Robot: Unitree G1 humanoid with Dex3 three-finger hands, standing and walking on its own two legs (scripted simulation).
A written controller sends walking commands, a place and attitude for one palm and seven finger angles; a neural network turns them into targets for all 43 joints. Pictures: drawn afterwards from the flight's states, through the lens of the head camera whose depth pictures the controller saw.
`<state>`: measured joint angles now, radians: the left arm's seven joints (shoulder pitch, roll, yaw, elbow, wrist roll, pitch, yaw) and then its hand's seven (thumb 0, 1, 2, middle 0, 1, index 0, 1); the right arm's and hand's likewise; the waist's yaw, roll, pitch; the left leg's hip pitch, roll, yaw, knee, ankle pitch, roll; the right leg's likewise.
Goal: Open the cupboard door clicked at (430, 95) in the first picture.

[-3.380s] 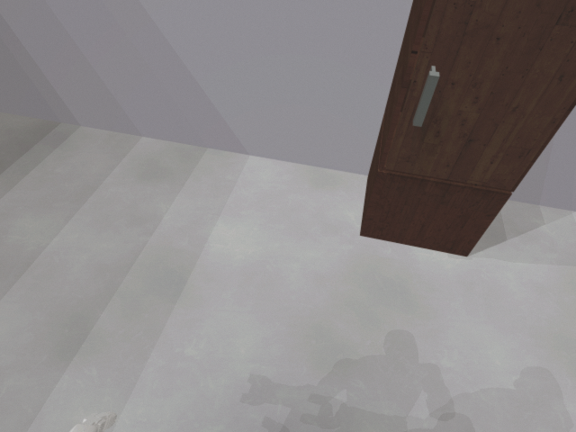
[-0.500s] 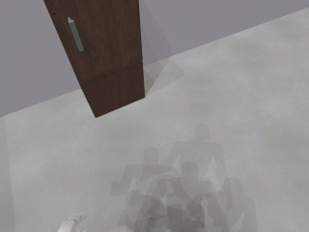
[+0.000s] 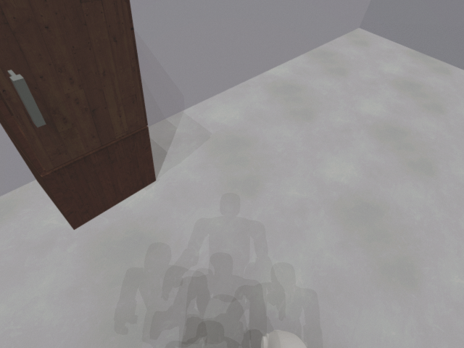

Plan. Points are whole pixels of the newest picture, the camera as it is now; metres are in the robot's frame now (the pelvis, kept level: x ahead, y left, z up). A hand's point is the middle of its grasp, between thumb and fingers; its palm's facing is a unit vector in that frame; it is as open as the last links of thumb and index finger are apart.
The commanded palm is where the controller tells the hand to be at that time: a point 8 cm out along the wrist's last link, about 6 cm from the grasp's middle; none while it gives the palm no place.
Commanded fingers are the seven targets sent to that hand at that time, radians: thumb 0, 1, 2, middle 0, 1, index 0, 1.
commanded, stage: walk to a spot facing it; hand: left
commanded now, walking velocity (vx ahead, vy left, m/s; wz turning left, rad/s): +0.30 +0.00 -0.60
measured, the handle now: (25, 98) +0.72 +0.64 -0.05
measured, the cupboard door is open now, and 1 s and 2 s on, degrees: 0 0 0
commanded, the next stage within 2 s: turn to face it in 0.60 s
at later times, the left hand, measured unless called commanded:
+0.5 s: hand (197, 259) +0.35 +0.09 -0.19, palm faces -0.28 -0.94 -0.19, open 7.4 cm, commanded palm none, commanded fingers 0.00 0.90 0.90 -0.20 -0.30 -0.20 -0.30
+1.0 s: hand (186, 217) +0.47 +0.13 -0.19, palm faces -0.29 -0.94 -0.17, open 7.4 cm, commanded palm none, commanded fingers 0.00 0.90 0.90 -0.20 -0.30 -0.20 -0.30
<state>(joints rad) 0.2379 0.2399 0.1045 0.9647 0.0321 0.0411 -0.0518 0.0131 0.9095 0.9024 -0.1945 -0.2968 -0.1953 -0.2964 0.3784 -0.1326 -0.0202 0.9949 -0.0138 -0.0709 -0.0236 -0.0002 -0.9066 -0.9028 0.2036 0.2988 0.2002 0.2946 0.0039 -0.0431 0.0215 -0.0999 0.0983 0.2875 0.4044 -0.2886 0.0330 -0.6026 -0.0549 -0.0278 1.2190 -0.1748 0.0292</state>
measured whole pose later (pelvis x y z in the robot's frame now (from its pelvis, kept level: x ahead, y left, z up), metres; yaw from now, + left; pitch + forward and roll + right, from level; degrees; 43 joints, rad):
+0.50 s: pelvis +0.20 -0.06 -0.02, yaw -16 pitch +0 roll +0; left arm 0.15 0.20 0.07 0.95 0.01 -0.04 -0.02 0.01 0.91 0.90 -0.20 -0.30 -0.20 -0.30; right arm 0.30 -0.16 -0.06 1.00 -0.02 -0.01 -0.01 0.01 -0.91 -0.90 0.20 0.30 0.20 0.29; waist -0.04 -0.01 0.10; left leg -0.47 0.19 0.06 1.32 -0.36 -0.06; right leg -0.34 0.06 -0.11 0.59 -0.25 -0.10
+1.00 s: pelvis +0.38 -0.03 -0.01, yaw -21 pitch -1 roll -2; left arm 0.25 0.20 0.05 1.05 0.01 0.00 0.01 0.01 0.91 0.90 -0.20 -0.30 -0.20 -0.30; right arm 0.17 -0.14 -0.01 0.98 -0.01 -0.02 -0.01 0.00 -0.91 -0.90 0.20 0.30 0.20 0.29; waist 0.02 -0.04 0.05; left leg -0.29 0.00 0.09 0.50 -0.20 0.07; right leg -0.37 -0.04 -0.02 0.97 -0.46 0.04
